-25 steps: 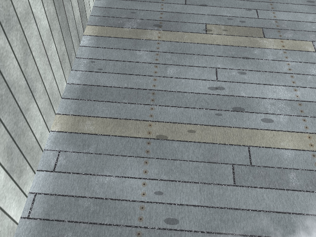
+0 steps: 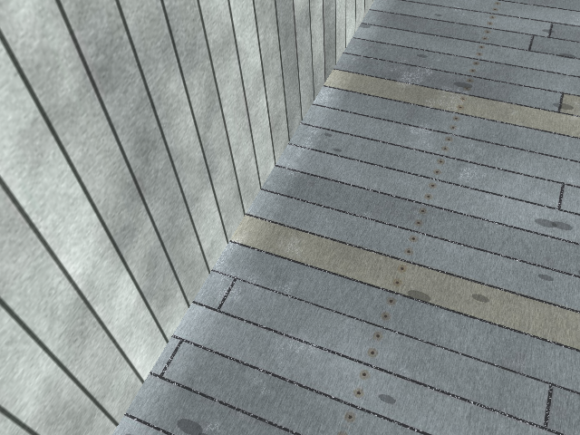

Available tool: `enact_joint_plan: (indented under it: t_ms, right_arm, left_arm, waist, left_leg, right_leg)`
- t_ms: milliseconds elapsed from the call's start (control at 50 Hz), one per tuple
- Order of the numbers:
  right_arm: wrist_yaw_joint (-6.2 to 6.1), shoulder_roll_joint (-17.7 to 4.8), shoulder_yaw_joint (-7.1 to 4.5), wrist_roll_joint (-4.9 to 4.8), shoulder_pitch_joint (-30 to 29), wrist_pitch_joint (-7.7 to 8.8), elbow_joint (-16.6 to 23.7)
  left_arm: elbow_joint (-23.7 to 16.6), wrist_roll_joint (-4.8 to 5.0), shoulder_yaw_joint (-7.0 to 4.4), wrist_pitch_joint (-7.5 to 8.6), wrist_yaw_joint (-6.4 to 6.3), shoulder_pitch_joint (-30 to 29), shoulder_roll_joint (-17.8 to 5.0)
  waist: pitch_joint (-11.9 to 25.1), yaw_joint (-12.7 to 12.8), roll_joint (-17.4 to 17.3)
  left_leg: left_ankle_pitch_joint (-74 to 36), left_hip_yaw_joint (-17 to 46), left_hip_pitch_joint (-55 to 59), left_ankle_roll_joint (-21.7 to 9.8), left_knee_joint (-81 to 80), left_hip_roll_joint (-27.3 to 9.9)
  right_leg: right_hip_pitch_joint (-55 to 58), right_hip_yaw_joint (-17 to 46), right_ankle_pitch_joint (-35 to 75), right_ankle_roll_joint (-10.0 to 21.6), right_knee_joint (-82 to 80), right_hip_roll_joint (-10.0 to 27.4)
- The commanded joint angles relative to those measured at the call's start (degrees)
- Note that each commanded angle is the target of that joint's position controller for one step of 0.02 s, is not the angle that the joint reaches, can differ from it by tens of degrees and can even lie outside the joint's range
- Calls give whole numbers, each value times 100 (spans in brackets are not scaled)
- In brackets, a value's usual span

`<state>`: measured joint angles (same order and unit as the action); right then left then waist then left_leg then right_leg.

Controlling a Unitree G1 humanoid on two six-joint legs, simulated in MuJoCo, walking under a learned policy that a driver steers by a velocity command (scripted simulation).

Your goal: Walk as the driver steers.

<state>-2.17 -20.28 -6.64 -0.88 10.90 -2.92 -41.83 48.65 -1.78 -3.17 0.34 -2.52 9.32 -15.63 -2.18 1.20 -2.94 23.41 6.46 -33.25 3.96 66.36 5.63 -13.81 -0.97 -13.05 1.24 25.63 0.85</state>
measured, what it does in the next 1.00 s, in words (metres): walks ahead: left foot, then right foot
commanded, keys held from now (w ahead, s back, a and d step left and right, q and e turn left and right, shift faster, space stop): q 0.24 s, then no key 0.02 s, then w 0.74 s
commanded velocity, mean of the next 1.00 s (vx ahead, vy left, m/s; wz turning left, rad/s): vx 0.26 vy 0.00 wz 0.28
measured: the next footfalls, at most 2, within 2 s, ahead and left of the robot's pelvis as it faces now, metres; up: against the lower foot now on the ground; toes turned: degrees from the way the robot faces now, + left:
left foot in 0.28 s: +0.01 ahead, +0.14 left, +0.00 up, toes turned +12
right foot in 0.74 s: +0.25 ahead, -0.08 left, +0.00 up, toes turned +12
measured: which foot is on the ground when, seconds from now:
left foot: up 0.00-0.26, down 0.28-0.76, up 0.78-1.00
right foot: down 0.00-0.28, up 0.30-0.72, down 0.74-1.00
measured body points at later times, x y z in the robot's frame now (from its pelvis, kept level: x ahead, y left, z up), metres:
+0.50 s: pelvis +0.02 +0.03 +0.01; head +0.03 +0.06 +0.45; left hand +0.09 +0.35 -0.10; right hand +0.17 -0.21 -0.10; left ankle -0.03 +0.13 -0.74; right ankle +0.10 -0.10 -0.68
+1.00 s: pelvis +0.22 -0.01 +0.00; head +0.24 -0.02 +0.45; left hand +0.21 +0.26 -0.12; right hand +0.39 -0.26 -0.12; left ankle +0.24 +0.17 -0.66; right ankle +0.21 -0.09 -0.74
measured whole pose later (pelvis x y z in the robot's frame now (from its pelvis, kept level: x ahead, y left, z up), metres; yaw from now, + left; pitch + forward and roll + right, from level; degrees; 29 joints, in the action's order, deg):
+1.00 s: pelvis +0.22 -0.01 +0.00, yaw +14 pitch +2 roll -1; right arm -0.7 -17.4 -2.6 0.7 14.3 3.4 -46.9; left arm 47.9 0.4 -1.8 4.6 0.9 19.7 -14.7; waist 0.5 1.2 -2.2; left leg 7.4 1.7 -38.4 0.7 60.4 -7.5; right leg -7.2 -2.7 -10.6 4.7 15.3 -4.2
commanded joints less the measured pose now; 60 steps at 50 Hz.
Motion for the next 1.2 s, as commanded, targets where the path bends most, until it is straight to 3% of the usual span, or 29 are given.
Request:
enact_joint_plan:
  t_ms: [20, 100, 200, 260, 280, 300, 320, 340, 360, 420, 520, 620, 680, 720, 740, 760, 780, 800, 820, 840, 860, 900, 980, 1000, 1060, 1100, 1160, 1180, 1200]
  right_arm:
    - [11, -304, -45, -6, -27, 11, 510]
    - [127, -56, 145, 8, -359, 52, 822]
    - [328, -278, 129, -25, -274, -83, 992]
    - [361, -448, 71, 84, 52, -68, 919]
    - [258, -638, -8, 10, 392, -32, 862]
    - [145, -1225, -98, 3, 727, 31, 860]
    - [215, -914, -20, 88, 1116, 208, 739]
    - [230, -723, 69, 105, 1030, 305, 599]
    - [214, -582, 103, 78, 784, 367, 545]
    - [156, -340, 234, 136, 369, 417, 495]
    - [120, -592, 143, 102, 739, 612, 234]
    - [131, -801, 61, 65, 875, 639, -1]
    - [123, -762, 61, 15, 907, 604, -126]
    - [121, -618, 113, 21, 885, 570, -189]
    - [117, -412, 197, 90, 956, 566, -225]
    - [116, -19, 351, 235, 931, 582, -91]
    - [102, 198, 424, 181, 1246, 696, 181]
    - [113, -364, 288, 66, 1148, 765, 12]
    - [143, -552, 240, 6, 818, 796, -2]
    - [135, -428, 263, 39, 781, 786, -115]
    - [128, -355, 268, 115, 728, 777, -157]
    - [159, -261, 279, 120, 791, 707, -248]
    - [126, -131, 313, 197, 349, 673, -257]
    - [139, -176, 271, 144, 272, 715, -263]
    - [236, -105, 280, 177, -167, 862, -274]
    - [202, 226, 421, 200, -493, 941, -247]
    - [219, 186, 423, 143, -749, 970, -277]
    - [149, -118, 314, 149, -72, 1033, -372]
    - [227, -237, 243, 193, 366, 1123, -718]
  left_arm:
    - [-474, -3, -86, -26, -94, -458, -814]
    - [-431, 55, -195, -78, -42, -199, -1179]
    - [-590, 154, -302, -15, 176, -404, -1426]
    - [-516, 287, -274, 35, 197, -294, -1310]
    - [-449, 255, -164, 29, 220, -22, -946]
    - [-940, 80, -1, 103, 290, -268, -526]
    - [-1062, 195, -132, 186, 312, -898, -960]
    - [-1111, 379, -193, 208, 378, -1002, -1121]
    - [-1026, 404, -210, 223, 411, -923, -1106]
    - [-779, 289, -249, 271, 427, -480, -1092]
    - [-862, 249, -123, 397, 446, -702, -784]
    - [-942, 308, -89, 466, 477, -856, -822]
    - [-949, 345, -59, 515, 516, -615, -797]
    - [-729, 346, -108, 521, 489, 53, -848]
    - [-526, 358, -218, 524, 435, 736, -1042]
    - [-412, 322, -340, 520, 386, 1484, -1506]
    - [-435, 267, -413, 483, 424, 1669, -2041]
    - [-533, 297, -273, 530, 439, 1319, -1532]
    - [-603, 284, -172, 553, 427, 1029, -1185]
    - [-642, 222, -121, 559, 428, 791, -1022]
    - [-641, 190, -95, 552, 428, 643, -908]
    - [-616, 165, -63, 556, 396, 566, -776]
    - [-430, 232, -91, 515, 292, 774, -864]
    - [-429, 238, -97, 467, 247, 795, -848]
    - [-527, 173, -109, 320, 181, 646, -910]
    - [-490, 187, -99, 190, 176, 717, -802]
    - [-453, 195, -122, 48, 196, 967, -780]
    - [-344, 222, -115, -132, 215, 1100, -768]
    - [-426, 143, -48, -49, 228, 930, -495]
  waist:
    - [144, -75, 1310]
    - [392, 239, 1199]
    - [470, 124, 1206]
    - [458, -167, 886]
    - [807, -204, 64]
    - [1101, -185, -1575]
    - [1219, -790, -766]
    - [752, -649, -504]
    - [431, -524, -425]
    - [59, -257, -619]
    - [-121, -387, -410]
    - [-303, -468, -385]
    - [-269, -311, -476]
    - [-71, 15, -356]
    - [280, 280, -114]
    - [836, 504, 1053]
    - [1232, 207, 2740]
    - [954, 204, 1672]
    - [515, 142, 1155]
    - [388, 28, 824]
    - [256, -55, 770]
    - [228, -203, 899]
    - [100, -154, 603]
    - [118, -147, 561]
    - [11, -43, 497]
    - [53, 153, 602]
    - [291, 309, 457]
    - [554, -63, 928]
    - [486, -125, 548]
  left_leg:
    - [-202, -336, -450, 265, 33, -354]
    - [-10, -656, 189, 348, -1455, -694]
    - [-218, -961, 1153, 17, -2698, -681]
    - [-1580, -865, 2372, -474, -4418, -549]
    - [-2443, -59, 3438, -832, -4597, -1098]
    - [-2602, 2176, 4287, -2005, -4475, -2688]
    - [-1330, 2702, 4022, -2585, -5063, -2907]
    - [-118, 2218, 3915, -2278, -5255, -2610]
    - [596, 1834, 3691, -1945, -5359, -2299]
    - [202, 1113, 2914, -1613, -5711, -1779]
    - [-371, 718, 2787, -1552, -5887, -1837]
    - [-295, 606, 2444, -1504, -5827, -1970]
    - [-425, 570, 2332, -1412, -5578, -2063]
    - [-762, 398, 2029, -1234, -5011, -1895]
    - [-1354, 125, 1761, -1080, -4095, -1580]
    - [-873, -482, 1056, -732, -2097, -1038]
    - [838, -594, -674, -454, -416, -275]
    - [511, -99, -1178, -500, 494, -713]
    - [-108, -140, -1403, -615, 586, -990]
    - [-602, -197, -1260, -611, 459, -1185]
    - [-918, -195, -1158, -571, 204, -1311]
    - [-1256, -228, -806, -478, -58, -1455]
    - [-1819, -291, -1379, -252, -660, -1515]
    - [-2038, -301, -1468, -227, -870, -1507]
    - [-2778, -525, -1056, -198, -1999, -1380]
    - [-3259, -837, -418, -238, -2796, -1129]
    - [-3463, -942, 86, -373, -3318, -770]
    - [-3340, -1121, 966, -422, -3522, -488]
    - [-3748, -1071, 1500, -498, -4214, -346]
  right_leg:
    - [758, 730, 2085, 1055, -773, 1219]
    - [1295, 465, 2532, 1155, -608, 1420]
    - [1123, 358, 2573, 1201, -435, 1732]
    - [493, -53, 1928, 597, 349, 1460]
    - [-391, -485, 476, 205, 1284, 1162]
    - [-2239, -875, -2608, -260, 3009, 171]
    - [-2791, 56, -2686, -307, 3900, 59]
    - [-3111, 162, -2182, -183, 3951, 271]
    - [-3117, 145, -1713, -108, 3700, 399]
    - [-2505, 92, -333, -221, 3222, 397]
    - [-2247, 137, 535, -284, 1797, 335]
    - [-1744, 112, 464, -196, 1007, 281]
    - [-1227, 48, 240, -19, 777, 258]
    - [-226, -154, 272, 127, 384, 57]
    - [705, -43, 142, 257, 240, 29]
    - [1689, 1284, -91, 575, -194, 1072]
    - [2602, 4034, -1791, 1372, -1288, 2009]
    - [2269, 4318, -2731, 1391, -1537, 2068]
    - [1813, 3536, -2438, 1184, -1442, 1907]
    - [1483, 2851, -1698, 1063, -1440, 1578]
    - [1226, 2409, -1027, 1020, -1489, 1378]
    - [892, 1792, -193, 991, -1689, 1118]
    - [1102, 1309, 898, 1117, -1908, 1152]
    - [1174, 1187, 1101, 1076, -1900, 1129]
    - [917, 486, 2445, 907, -1794, 801]
    - [765, 67, 3219, 797, -1508, 532]
    - [1135, 128, 3721, 702, -948, 618]
    - [1021, -95, 3132, 704, -410, 131]
    - [1052, 187, 4220, 428, 210, 292]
